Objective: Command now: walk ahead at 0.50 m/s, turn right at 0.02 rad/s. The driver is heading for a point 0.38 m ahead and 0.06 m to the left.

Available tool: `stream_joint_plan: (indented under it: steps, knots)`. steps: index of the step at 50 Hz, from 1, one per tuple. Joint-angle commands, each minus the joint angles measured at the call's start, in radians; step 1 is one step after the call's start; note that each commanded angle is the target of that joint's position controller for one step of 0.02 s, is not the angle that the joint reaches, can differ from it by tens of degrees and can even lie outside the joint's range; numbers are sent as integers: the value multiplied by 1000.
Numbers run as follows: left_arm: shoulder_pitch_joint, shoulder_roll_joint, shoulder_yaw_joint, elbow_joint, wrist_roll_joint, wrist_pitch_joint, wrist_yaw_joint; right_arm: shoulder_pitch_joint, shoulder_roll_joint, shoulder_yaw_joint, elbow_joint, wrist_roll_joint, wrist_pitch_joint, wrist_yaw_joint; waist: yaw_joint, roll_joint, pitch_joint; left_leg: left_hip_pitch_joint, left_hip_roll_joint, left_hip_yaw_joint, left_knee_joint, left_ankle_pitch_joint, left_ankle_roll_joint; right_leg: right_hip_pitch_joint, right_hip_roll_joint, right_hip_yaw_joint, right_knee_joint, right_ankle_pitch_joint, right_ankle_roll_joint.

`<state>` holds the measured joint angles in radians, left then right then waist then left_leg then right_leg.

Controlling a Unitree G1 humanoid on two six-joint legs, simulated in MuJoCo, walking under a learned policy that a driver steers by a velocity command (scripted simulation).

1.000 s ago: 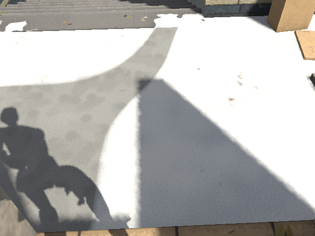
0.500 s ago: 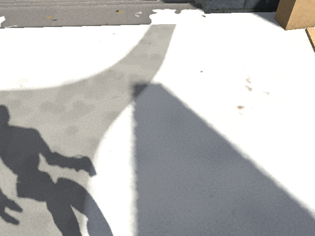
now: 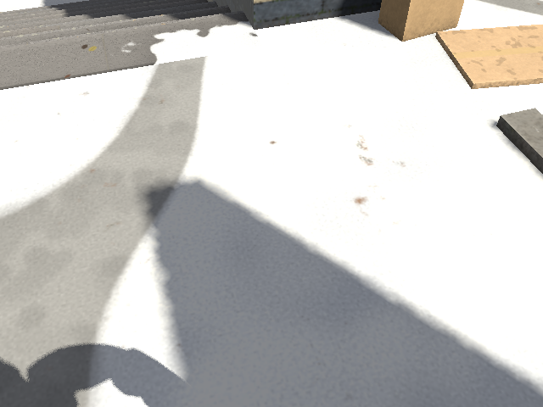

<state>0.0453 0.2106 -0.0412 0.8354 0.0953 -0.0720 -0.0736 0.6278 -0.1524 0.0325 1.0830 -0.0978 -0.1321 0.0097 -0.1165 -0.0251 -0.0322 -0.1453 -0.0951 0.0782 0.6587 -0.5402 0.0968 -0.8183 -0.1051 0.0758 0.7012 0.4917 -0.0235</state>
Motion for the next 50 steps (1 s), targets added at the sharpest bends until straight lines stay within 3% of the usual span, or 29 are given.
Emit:
stream_joint_plan:
  steps: [1, 3, 5, 7, 8, 9, 10, 11, 12, 13, 14, 15, 16, 17, 18, 19, 20, 21, 23, 25, 28, 29, 30, 31, 32, 36, 38, 43, 50]
  knots:
    - [-110, 42, 1, -78, 9, -8, -23, 33, -78, 0, -30, 1, 7, 28, 40, 75, 167, -324, 231, -258, -191, 289, 134, 206, 29, -77, 33, 105, -32]
    - [-188, 96, 19, -105, -8, -2, -14, 89, -111, -10, -15, 11, -1, 17, 5, 38, 190, -142, 243, -292, -129, 337, 119, 139, 30, -73, -51, -56, -13]
    - [-299, 74, 15, -129, -14, 1, -13, 189, -100, -12, 33, 32, 1, -7, -66, 60, 212, 132, 252, -323, -56, 388, 96, 7, 22, -66, -200, -183, 8]
    - [-337, 50, 9, -123, -1, 4, -16, 222, -84, -16, 63, 50, 15, -12, -103, 67, 227, 232, 231, -319, -1, 457, 92, 32, 16, -79, -333, -217, 12]
    - [-427, 55, 31, -177, -222, -28, -4, 84, -112, -55, 33, 168, 71, -47, -91, 24, 326, 106, 233, -324, 62, 604, 41, 76, 62, -44, -352, -249, 20]
    - [-329, 51, 30, -150, -223, -42, -2, 76, -123, -55, 30, 146, 94, -48, -47, 17, 261, 131, 203, -304, 163, 750, 37, 194, 83, -54, -428, -225, -2]
    - [-177, 66, 47, -92, -190, -52, -2, 82, -101, -54, 48, 122, 104, -42, 1, 34, 160, 79, 181, -266, 337, 800, 23, 420, 80, -72, -477, -62, -33]
    - [80, 95, 71, -3, -157, -38, 2, 62, -62, -46, 56, 98, 96, -33, 107, 61, 49, -114, 149, -256, 577, 621, 7, 767, 25, -28, -461, 128, -61]
    - [390, 165, 93, 90, -128, -23, 16, 3, -46, -45, 36, 95, 72, -21, 245, -67, -134, -377, 32, -157, 927, 195, -64, 1185, -89, -1, -317, 598, -97]
    - [514, 194, 83, 126, -84, -17, 22, 112, 3, -32, 42, 138, 52, -23, 269, -211, -381, -700, -24, -246, 1326, -383, -121, 1624, -337, 160, 50, 1078, -269]
    - [515, 198, 92, 126, -93, 3, 34, 66, -91, -46, -26, 167, 20, -12, 291, -246, -519, -843, 36, -328, 1332, -350, -150, 1706, -394, 274, 64, 976, -365]
    - [428, 175, 94, 116, -98, 19, 47, -44, -142, -62, -86, 170, 13, -17, 265, -143, -505, -902, 100, -306, 1254, -305, -159, 1605, -360, 281, -30, 554, -375]
    - [307, 123, 82, 93, -106, 22, 54, -110, -118, -62, -115, 162, 25, -30, 202, 37, -408, -859, 167, -232, 1101, -211, -158, 1358, -302, 256, -130, 238, -353]
    - [213, 102, 71, 77, -97, 16, 57, -138, -62, -59, -128, 145, 46, -45, 137, 111, -295, -788, 186, -182, 1116, -145, -171, 1089, -313, 300, -197, 188, -373]
    - [178, 139, 85, 78, -103, 5, 68, -156, -57, -71, -137, 135, 61, -57, 100, 152, -204, -734, 187, -192, 1011, 22, -157, 847, -323, 316, -293, 24, -357]
    - [137, 141, 85, 82, -92, -3, 69, -166, -41, -73, -148, 120, 73, -67, 61, 118, -134, -662, 202, -190, 966, 68, -145, 664, -304, 300, -322, 24, -329]
    - [63, 120, 76, 73, -91, -4, 74, -175, -19, -79, -164, 119, 77, -69, 13, 82, -30, -545, 221, -198, 683, 149, -146, 459, -205, 152, -371, 17, -272]
    - [42, 102, 77, 66, -85, -4, 77, -207, -14, -80, -171, 111, 72, -72, 14, 28, -5, -439, 208, -166, 423, 231, -144, 374, -111, 41, -389, 14, -229]
    - [82, 123, 87, 78, -80, 3, 101, -305, -45, -91, -190, 110, 53, -64, 45, -77, -54, -238, 140, -117, 139, 464, -155, 349, -23, -41, -368, 33, -191]
    - [130, 140, 95, 104, -102, 10, 107, -337, -46, -90, -198, 112, 62, -51, 47, -114, -98, -174, 118, -125, 40, 574, -157, 433, -60, -22, -353, 6, -189]
    - [156, 96, 90, 127, -130, 8, 108, -392, -101, -106, -210, 86, 82, -40, 40, -61, -65, -69, 106, -127, -96, 657, -97, 438, -38, 2, -296, -254, -115]
    - [187, 73, 85, 137, -123, 9, 108, -386, -134, -115, -212, 75, 89, -40, 39, -16, -58, -9, 139, -157, -130, 800, -77, 425, 1, -4, -244, -390, -78]
    - [311, 43, 83, 156, -104, 3, 104, -405, -215, -129, -222, 69, 94, -42, 109, 131, -71, 109, 246, -238, -118, 1192, -29, 352, 89, -58, -155, -666, -19]
    - [447, 1, 71, 186, -111, 9, 104, -395, -193, -123, -210, 73, 102, -36, 144, 269, -169, 165, 362, -341, -133, 1151, 90, 353, 103, -70, -49, -919, 18]
    - [437, 34, 75, 190, -118, 30, 110, -414, -140, -111, -219, 80, 110, -27, 132, 263, -180, 105, 366, -405, -181, 908, 126, 385, 97, -78, -12, -980, 40]
    - [358, 47, 78, 181, -83, 104, 119, -647, -151, -111, -298, 92, 136, -19, 180, 160, -31, -206, 229, -308, -286, 128, -2, 508, 79, -85, -209, -840, 20]
    - [349, 66, 86, 194, -90, 95, 123, -619, -139, -112, -288, 92, 126, -23, 156, 113, 14, -175, 182, -270, -269, 192, -26, 496, 86, -93, -216, -856, 28]
    - [354, 50, 94, 233, -101, 77, 122, -552, -111, -115, -249, 100, 119, -27, 139, 64, -77, 5, 177, -233, -157, 715, 18, 538, 77, -87, -232, -772, 51]
    - [350, 34, 99, 265, -98, 82, 120, -564, -95, -122, -229, 106, 133, -32, 143, 42, -19, -21, 146, -194, -152, 611, 9, 547, 74, -92, -256, -789, 46]
